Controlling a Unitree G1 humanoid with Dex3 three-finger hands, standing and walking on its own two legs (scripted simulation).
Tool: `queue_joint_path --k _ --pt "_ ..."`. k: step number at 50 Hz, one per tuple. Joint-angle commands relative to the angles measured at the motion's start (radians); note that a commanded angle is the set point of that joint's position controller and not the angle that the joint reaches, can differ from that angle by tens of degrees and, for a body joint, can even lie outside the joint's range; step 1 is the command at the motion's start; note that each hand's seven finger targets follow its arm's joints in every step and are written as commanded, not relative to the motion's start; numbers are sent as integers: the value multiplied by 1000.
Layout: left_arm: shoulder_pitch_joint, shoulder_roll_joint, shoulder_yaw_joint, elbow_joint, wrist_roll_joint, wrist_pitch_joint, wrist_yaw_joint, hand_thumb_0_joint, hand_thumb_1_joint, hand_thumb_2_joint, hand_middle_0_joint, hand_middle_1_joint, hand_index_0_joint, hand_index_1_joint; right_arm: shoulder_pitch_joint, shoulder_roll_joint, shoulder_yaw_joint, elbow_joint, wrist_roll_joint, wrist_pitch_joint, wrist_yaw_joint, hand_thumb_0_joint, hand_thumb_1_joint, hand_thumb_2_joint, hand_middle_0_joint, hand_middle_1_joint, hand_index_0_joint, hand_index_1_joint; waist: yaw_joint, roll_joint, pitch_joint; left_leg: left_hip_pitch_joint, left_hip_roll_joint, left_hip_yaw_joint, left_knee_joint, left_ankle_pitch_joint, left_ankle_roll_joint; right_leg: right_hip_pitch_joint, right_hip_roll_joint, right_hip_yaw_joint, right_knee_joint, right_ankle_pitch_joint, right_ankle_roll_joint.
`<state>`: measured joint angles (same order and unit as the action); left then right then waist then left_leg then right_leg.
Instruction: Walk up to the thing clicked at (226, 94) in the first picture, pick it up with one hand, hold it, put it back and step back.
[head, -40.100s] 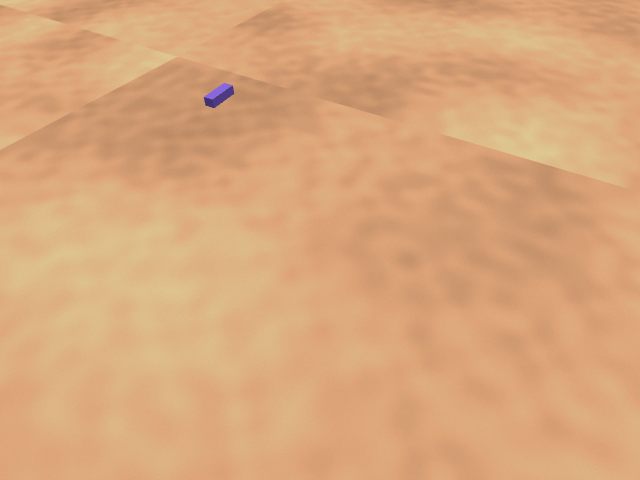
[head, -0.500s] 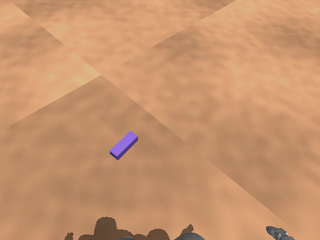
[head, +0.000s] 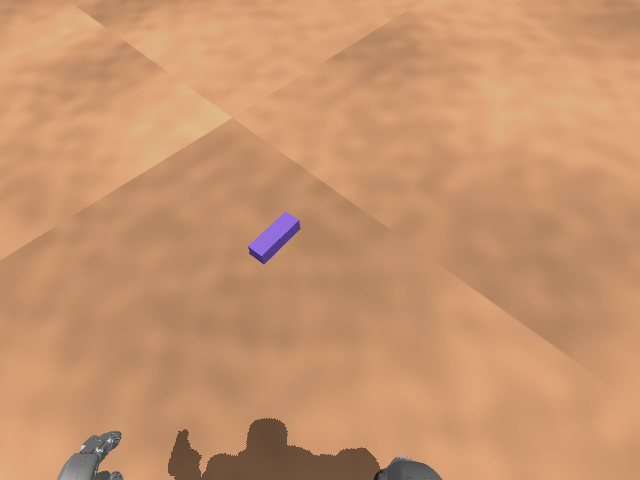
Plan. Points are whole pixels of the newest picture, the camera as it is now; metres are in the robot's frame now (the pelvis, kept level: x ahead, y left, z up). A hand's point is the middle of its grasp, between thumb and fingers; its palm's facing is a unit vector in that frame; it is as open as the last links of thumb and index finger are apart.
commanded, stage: step back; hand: left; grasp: from above
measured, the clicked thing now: (275, 237) +0.96 +0.21 -0.73
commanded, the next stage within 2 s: stand in 1.28 s
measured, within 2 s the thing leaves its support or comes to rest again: neither
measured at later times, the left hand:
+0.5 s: hand out of the picture -0.10 +0.25 -0.14, palm faces -0.04 -0.91 -0.41, open 7.4 cm
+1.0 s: hand out of the picture -0.02 +0.26 -0.13, palm faces -0.06 -0.91 -0.41, open 7.4 cm
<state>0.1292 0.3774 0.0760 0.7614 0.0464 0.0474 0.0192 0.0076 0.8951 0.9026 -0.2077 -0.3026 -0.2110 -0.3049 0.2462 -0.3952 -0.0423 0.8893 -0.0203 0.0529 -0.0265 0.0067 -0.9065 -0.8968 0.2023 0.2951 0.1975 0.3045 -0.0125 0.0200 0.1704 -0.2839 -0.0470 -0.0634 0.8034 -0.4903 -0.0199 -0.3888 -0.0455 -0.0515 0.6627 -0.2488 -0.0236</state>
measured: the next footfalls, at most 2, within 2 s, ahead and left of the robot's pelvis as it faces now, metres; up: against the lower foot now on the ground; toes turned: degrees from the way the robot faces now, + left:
left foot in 0.04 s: +0.00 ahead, +0.12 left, +0.00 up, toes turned -2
right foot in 0.34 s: -0.13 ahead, -0.14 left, +0.00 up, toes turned +0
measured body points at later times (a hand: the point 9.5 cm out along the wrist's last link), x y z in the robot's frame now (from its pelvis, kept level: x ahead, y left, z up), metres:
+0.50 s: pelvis -0.13 -0.01 +0.01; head -0.14 -0.03 +0.45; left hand -0.09 +0.30 -0.11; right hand -0.04 -0.33 -0.12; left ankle -0.09 +0.13 -0.70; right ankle -0.17 -0.14 -0.72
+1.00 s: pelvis -0.12 -0.01 +0.00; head -0.11 -0.02 +0.45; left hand -0.01 +0.30 -0.10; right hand -0.10 -0.33 -0.13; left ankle -0.12 +0.13 -0.71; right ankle -0.09 -0.12 -0.72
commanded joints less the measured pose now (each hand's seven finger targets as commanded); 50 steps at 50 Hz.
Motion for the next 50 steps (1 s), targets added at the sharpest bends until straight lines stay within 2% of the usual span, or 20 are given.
queue_joint_path --k 1,3,4,5,8,13,16,18,19,21,23,27,30,31,33,35,42,45,48,50 --pt "16 233 57 -66 -25 7 14 0 900 900 -200 -300 -200 -300 79 -164 -64 -50 -5 -44 -7 0 -900 -900 200 300 200 300 17 -165 -288 50 25 58 -434 324 37 297 -179 211 -3 407 -101" --pt "0 171 35 -87 -37 5 8 0 900 900 -200 -300 -200 -300 23 -304 -96 -71 -23 -33 -3 0 -900 -900 200 300 200 300 24 143 -246 150 326 -344 -422 557 191 -60 42 59 205 -116 -2" --pt "-69 205 55 -96 -37 6 20 0 900 900 -200 -300 -200 -300 -25 -376 -100 -96 -16 -30 3 0 -900 -900 200 300 200 300 -30 256 -200 -48 468 -469 -487 543 346 -17 85 96 411 -415 20" --pt "-76 226 58 -80 -32 10 20 0 900 900 -200 -300 -200 -300 -95 -351 -98 -106 -22 -42 -6 0 -900 -900 200 300 200 300 -6 206 -141 -152 483 -466 -488 560 359 30 54 193 526 -405 16" --pt "27 198 54 -12 -47 11 6 0 900 900 -200 -300 -200 -300 -171 -225 -56 -128 -29 -39 -10 0 -900 -900 200 300 200 300 59 91 -152 -89 291 -136 -390 660 255 -6 134 194 623 -267 3" --pt "43 172 32 21 -34 -45 -12 0 900 900 -200 -300 -200 -300 -97 -206 -63 -92 -27 -44 7 0 -900 -900 200 300 200 300 -8 166 -185 163 233 -133 -367 187 216 1 50 99 16 -284 26" --pt "169 168 40 117 -23 -88 6 0 900 900 -200 -300 -200 -300 -100 -204 -60 -76 -18 -20 20 0 -900 -900 200 300 200 300 37 98 -240 105 201 -54 -131 281 164 256 62 93 -454 -69 7" --pt "143 292 67 117 4 -112 16 0 900 900 -200 -300 -200 -300 -81 -94 -25 -103 -9 -28 26 0 -900 -900 200 300 200 300 19 -172 -182 -322 35 -9 20 -5 52 430 -174 528 -359 37 -62" --pt "72 352 82 82 7 -107 17 0 900 900 -200 -300 -200 -300 -147 -156 -47 -113 -17 -25 15 0 -900 -900 200 300 200 300 55 -120 -141 -237 91 -83 49 -58 27 165 -328 605 -361 -117 -200" --pt "-60 291 56 65 -5 -109 11 0 900 900 -200 -300 -200 -300 -157 -209 -70 -66 -6 -32 30 0 -900 -900 200 300 200 300 -1 -99 -23 -25 127 -85 84 40 20 -107 -275 498 -386 -252 -189" --pt "-23 248 46 88 -9 -114 10 0 900 900 -200 -300 -200 -300 -161 -170 -58 -54 1 -45 40 0 -900 -900 200 300 200 300 8 -129 -30 -115 74 -14 -2 107 23 68 -163 325 -328 -52 -131" --pt "71 282 50 123 -6 -107 -4 0 900 900 -200 -300 -200 -300 -182 -162 -58 -51 -14 -59 52 0 -900 -900 200 300 200 300 49 -191 -29 -80 53 53 -145 43 22 94 -160 340 -339 -183 -126" --pt "52 266 34 111 -12 -90 -12 0 900 900 -200 -300 -200 -300 -99 -167 -74 -10 -15 -79 51 0 -900 -900 200 300 200 300 2 -189 -87 101 24 82 -353 89 35 57 -140 278 -239 -141 -108" --pt "58 226 20 108 -14 -89 -14 0 900 900 -200 -300 -200 -300 -48 -185 -86 9 -16 -90 45 0 -900 -900 200 300 200 300 -15 -124 -132 220 62 -1 -399 105 51 2 -103 229 -130 -86 -81" --pt "22 203 20 109 -30 -86 -8 0 900 900 -200 -300 -200 -300 30 -314 -116 23 -18 -95 44 0 -900 -900 200 300 200 300 -47 143 -150 226 375 -495 -583 -264 230 -183 58 34 224 -329 -13" --pt "56 252 32 116 -26 -93 -10 0 900 900 -200 -300 -200 -300 -14 -300 -116 12 -20 -94 45 0 -900 -900 200 300 200 300 -18 80 -104 154 391 -459 -586 -201 281 -155 11 122 276 -322 -14" --pt "86 195 33 150 -26 -94 -29 0 900 900 -200 -300 -200 -300 -63 -229 -84 -9 -18 -96 38 0 -900 -900 200 300 200 300 4 169 -105 16 256 -187 -499 151 196 55 28 26 36 -172 3" --pt "153 172 34 194 -27 -103 -12 0 900 900 -200 -300 -200 -300 -131 -169 -50 -19 5 -76 36 0 -900 -900 200 300 200 300 82 103 -159 -85 188 -64 -306 276 122 314 58 -8 -242 35 -1" --pt "87 309 59 168 -11 -110 3 0 900 900 -200 -300 -200 -300 -62 -99 -23 -10 14 -62 17 0 -900 -900 200 300 200 300 64 -156 -168 -202 21 -32 29 -68 27 258 -320 510 -420 -182 -153" --pt "-54 292 52 127 -10 -106 -4 0 900 900 -200 -300 -200 -300 3 -179 -48 45 10 -57 14 0 -900 -900 200 300 200 300 15 -126 -95 -84 72 -46 78 -87 22 72 -332 479 -403 -225 -218"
